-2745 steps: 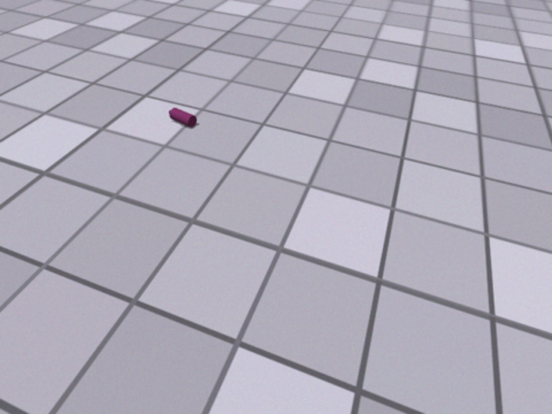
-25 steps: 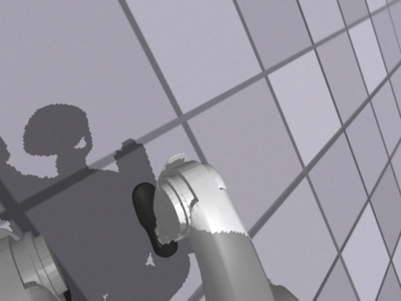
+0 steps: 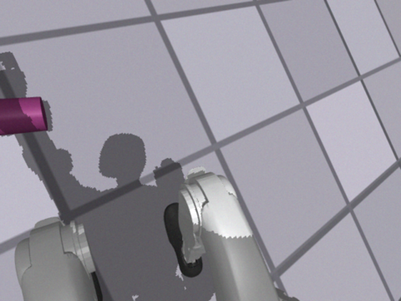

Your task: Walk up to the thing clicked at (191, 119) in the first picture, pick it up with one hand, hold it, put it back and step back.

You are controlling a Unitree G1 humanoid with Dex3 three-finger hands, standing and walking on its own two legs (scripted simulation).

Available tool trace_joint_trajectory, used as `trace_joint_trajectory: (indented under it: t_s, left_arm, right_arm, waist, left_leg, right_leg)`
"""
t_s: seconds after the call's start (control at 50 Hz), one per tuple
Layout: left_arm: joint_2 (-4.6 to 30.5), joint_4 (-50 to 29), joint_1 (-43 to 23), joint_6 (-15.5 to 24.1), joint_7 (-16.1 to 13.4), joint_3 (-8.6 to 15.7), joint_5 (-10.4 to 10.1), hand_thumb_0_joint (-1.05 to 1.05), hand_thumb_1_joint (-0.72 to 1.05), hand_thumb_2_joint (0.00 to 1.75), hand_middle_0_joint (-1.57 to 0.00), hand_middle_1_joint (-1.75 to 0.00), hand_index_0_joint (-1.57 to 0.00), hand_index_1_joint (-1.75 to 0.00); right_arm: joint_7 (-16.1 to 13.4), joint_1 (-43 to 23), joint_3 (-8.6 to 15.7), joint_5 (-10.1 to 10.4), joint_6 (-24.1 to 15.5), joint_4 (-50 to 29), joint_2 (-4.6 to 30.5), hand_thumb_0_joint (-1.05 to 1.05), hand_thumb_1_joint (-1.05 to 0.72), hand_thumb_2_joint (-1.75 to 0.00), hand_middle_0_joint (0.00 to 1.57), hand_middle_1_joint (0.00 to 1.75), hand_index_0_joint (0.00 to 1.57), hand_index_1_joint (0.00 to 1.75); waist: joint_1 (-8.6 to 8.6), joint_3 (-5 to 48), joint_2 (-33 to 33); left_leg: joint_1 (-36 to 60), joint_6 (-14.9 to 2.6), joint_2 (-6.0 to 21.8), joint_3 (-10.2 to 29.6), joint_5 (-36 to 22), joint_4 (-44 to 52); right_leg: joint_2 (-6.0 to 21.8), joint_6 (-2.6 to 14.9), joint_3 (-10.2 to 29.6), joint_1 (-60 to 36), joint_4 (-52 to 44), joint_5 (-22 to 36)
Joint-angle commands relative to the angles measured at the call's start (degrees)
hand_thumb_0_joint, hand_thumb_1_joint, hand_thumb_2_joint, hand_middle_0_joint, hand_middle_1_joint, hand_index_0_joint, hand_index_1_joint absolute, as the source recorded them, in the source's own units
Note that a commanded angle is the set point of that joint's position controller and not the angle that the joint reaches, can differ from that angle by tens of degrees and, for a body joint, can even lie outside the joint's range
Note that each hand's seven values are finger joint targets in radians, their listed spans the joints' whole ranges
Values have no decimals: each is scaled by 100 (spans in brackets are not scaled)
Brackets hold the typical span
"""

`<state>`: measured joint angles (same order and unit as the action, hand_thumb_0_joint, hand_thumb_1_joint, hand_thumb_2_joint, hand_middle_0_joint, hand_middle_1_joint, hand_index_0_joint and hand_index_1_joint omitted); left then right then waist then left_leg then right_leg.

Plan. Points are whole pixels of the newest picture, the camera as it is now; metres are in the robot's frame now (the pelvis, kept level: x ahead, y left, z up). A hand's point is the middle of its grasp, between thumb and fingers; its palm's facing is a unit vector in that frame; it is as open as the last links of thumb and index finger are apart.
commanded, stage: withdraw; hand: left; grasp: from above
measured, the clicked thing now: out of the picture +0.54 +0.25 -0.31
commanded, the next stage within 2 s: home in 0.54 s
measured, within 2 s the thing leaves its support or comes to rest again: neither
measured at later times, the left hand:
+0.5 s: hand out of the picture +0.50 +0.23 -0.16, palm faces -0.41 -0.05 -0.91, open 13.8 cm
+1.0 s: hand out of the picture +0.48 +0.29 -0.08, palm faces -0.44 -0.30 -0.85, open 12.1 cm
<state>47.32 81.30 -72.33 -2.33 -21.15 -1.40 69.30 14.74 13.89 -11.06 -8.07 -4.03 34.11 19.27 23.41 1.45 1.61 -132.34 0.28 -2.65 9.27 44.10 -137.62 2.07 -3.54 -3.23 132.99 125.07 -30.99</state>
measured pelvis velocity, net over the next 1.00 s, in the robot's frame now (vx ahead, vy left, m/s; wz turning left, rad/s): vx -0.01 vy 0.01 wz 0.07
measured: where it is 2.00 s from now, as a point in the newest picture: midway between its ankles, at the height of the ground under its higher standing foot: (142, 285)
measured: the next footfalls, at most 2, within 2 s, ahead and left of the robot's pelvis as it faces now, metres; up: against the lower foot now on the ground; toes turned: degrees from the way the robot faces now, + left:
none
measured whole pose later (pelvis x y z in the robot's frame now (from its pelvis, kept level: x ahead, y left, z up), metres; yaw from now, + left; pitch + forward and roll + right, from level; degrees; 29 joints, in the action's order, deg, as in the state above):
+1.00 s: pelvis -0.01 +0.01 +0.04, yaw +4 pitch +39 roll -11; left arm 38.4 50.8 -52.7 -0.7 4.4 3.7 52.1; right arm 4.7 17.7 -3.7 -2.6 8.1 29.2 20.8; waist 11.9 2.7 7.7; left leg -126.8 -1.9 -4.5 5.4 40.5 -128.5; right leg 4.3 -1.8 -0.7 125.9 118.1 -31.1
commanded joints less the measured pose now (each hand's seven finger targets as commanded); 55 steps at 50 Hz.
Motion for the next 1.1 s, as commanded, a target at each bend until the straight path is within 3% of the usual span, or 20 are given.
trace_joint_trajectory:
  t_s: [0.0,0.06,0.1,0.18,0.22,0.32,0.4,0.46,0.54,0.58,0.64,0.66,0.7,0.8,0.86,0.9,0.94,0.96,1.0,1.08]
  left_arm:
    - [310,-647,-1762,-289,722,-285,-329,0,-53,102,-10,-100,-8,-101]
    - [71,-553,-1441,-229,1520,-481,-483,0,-52,102,-9,-101,-8,-102]
    - [0,-656,-1372,-65,1879,-551,-550,0,-51,102,-10,-101,-9,-102]
    - [188,-1111,-1691,492,2109,-397,-713,0,-48,99,-12,-100,-12,-100]
    - [408,-1359,-1984,813,1938,-311,-676,0,-45,96,-15,-97,-15,-97]
    - [732,-1099,-2377,1443,923,-262,-26,0,-48,97,-11,-99,-12,-98]
    - [770,-540,-2846,1315,-40,-148,392,0,-52,99,-8,-101,-8,-100]
    - [641,-293,-3206,946,-564,-9,516,0,-52,99,-8,-100,-9,-99]
    - [839,-477,-3542,517,-702,115,399,0,-52,98,-10,-98,-10,-98]
    - [938,-633,-3471,340,-518,151,340,0,-50,97,-12,-97,-12,-97]
    - [960,-495,-3153,148,-87,62,192,0,-34,94,-25,-84,-23,-84]
    - [747,-211,-2756,87,115,-44,100,0,-37,89,-20,-91,-21,-90]
    - [596,-76,-2218,24,563,-104,-47,0,-28,90,-24,-75,-22,-74]
    - [975,-1177,-1472,63,1628,195,-412,0,-20,82,-22,-58,-20,-60]
    - [966,-2570,-520,154,2143,540,-978,0,4,87,-22,-52,-21,-53]
    - [957,-3826,122,188,2396,860,-1537,0,20,91,-22,-46,-21,-47]
    - [950,-5122,352,180,2473,1130,-2154,0,36,96,-22,-42,-22,-43]
    - [743,-5434,584,157,2453,1118,-2413,0,44,97,-22,-41,-22,-41]
    - [250,-5720,1045,137,2312,1042,-2915,0,60,86,-19,-30,-19,-30]
    - [-720,-5862,1580,81,2015,471,-3487,0,89,90,-20,-30,-20,-30]
  right_arm:
    - [-207,1370,735,101,448,84,1758,0,-91,-91,20,30,20,30]
    - [-486,1275,739,158,724,-61,1785,0,-91,-91,20,30,20,30]
    - [-643,1276,753,186,847,-131,1723,0,-91,-91,20,30,20,30]
    - [-983,1267,697,188,958,-265,1689,0,-91,-90,20,30,20,30]
    - [-1104,1129,626,152,957,-306,1587,0,-91,-90,20,30,20,30]
    - [-1227,808,522,66,865,-266,1476,0,-91,-90,20,30,20,30]
    - [-1186,692,564,-22,652,-92,1407,0,-90,-90,20,30,20,30]
    - [-1143,820,704,-77,465,77,1502,0,-91,-90,20,30,20,30]
    - [-1061,875,735,-9,299,276,1528,0,-91,-90,20,30,20,30]
    - [-1037,964,791,71,288,221,1545,0,-91,-90,20,30,20,30]
    - [-1029,1175,783,157,379,380,1493,0,-88,-89,20,30,20,30]
    - [-1004,1257,768,143,409,376,1430,0,-90,-90,20,30,20,30]
    - [-993,1416,797,116,507,352,1492,0,-88,-89,20,30,20,30]
    - [-1010,1668,899,221,868,-64,1721,0,-89,-90,20,30,20,30]
    - [-1028,1732,1076,371,1082,-486,1759,0,-89,-90,20,30,20,30]
    - [-1052,1652,1263,491,1187,-737,1704,0,-89,-90,20,30,20,30]
    - [-1125,1402,1436,607,1266,-790,1571,0,-89,-90,20,30,20,30]
    - [-1166,1280,1463,646,1277,-840,1434,0,-90,-90,20,30,20,30]
    - [-1247,1055,1493,711,1254,-752,1221,0,-90,-90,20,30,20,30]
    - [-1376,706,1657,731,1061,-498,1055,0,-90,-90,20,30,20,30]
  waist:
    - [290,3661,1877]
    - [259,3042,1377]
    - [204,3072,1163]
    - [273,3112,604]
    - [234,3129,538]
    - [71,3595,1483]
    - [95,3774,2344]
    - [236,3936,2634]
    - [162,4484,2910]
    - [166,4943,2881]
    - [245,4957,2477]
    - [248,4765,2275]
    - [194,4392,1985]
    - [-316,4291,1940]
    - [-773,5148,2042]
    - [-1097,5787,2111]
    - [-1304,6240,2172]
    - [-1291,6208,1928]
    - [-1203,5527,1252]
    - [-1118,4656,1049]
  left_leg:
    - [2172,-134,23,-627,-1792,1928]
    - [2008,-143,-52,-650,-1640,2111]
    - [2027,-147,-73,-686,-1621,2197]
    - [1790,-194,-143,-703,-1344,2024]
    - [1611,-215,-150,-762,-1046,1900]
    - [2192,-159,-147,-761,-614,1875]
    - [2796,-98,-91,-584,-296,2144]
    - [3008,-58,-58,-556,-521,2171]
    - [3096,-54,-65,-630,-1008,2026]
    - [3277,-72,-68,-715,-1444,1874]
    - [3019,-119,-65,-783,-1860,1775]
    - [2852,-132,-66,-763,-1893,1817]
    - [2656,-128,-64,-722,-1995,1824]
    - [2748,14,-120,-685,-2672,2079]
    - [3379,81,-178,-645,-3050,2318]
    - [3935,131,-209,-538,-3101,2577]
    - [4440,110,-187,-480,-2988,2871]
    - [4379,29,-167,-504,-2640,3021]
    - [4236,-96,-130,-374,-1917,3396]
    - [4735,-125,7,-169,-649,4157]
  right_leg:
    - [-296,628,-599,-3248,-1088,1152]
    - [-227,722,-536,-3346,-1395,791]
    - [-210,726,-493,-3573,-1515,711]
    - [-143,682,-438,-3647,-1724,431]
    - [-141,638,-389,-3553,-1711,97]
    - [-143,590,-347,-2889,-1402,-305]
    - [-177,544,-519,-2341,-957,-125]
    - [-141,543,-588,-1961,-786,207]
    - [-111,589,-499,-1964,-633,561]
    - [-92,586,-444,-2326,-633,844]
    - [-112,568,-407,-2759,-684,1176]
    - [-142,574,-421,-2856,-737,1168]
    - [-138,614,-441,-2844,-856,1091]
    - [-33,807,-395,-3507,-1071,1568]
    - [40,872,-350,-4037,-1187,1918]
    - [78,897,-285,-4189,-1329,1940]
    - [71,853,-174,-4196,-1522,1788]
    - [28,802,-168,-4220,-1635,1522]
    - [5,690,-143,-4074,-2048,977]
    - [3,581,-126,-3837,-2724,23]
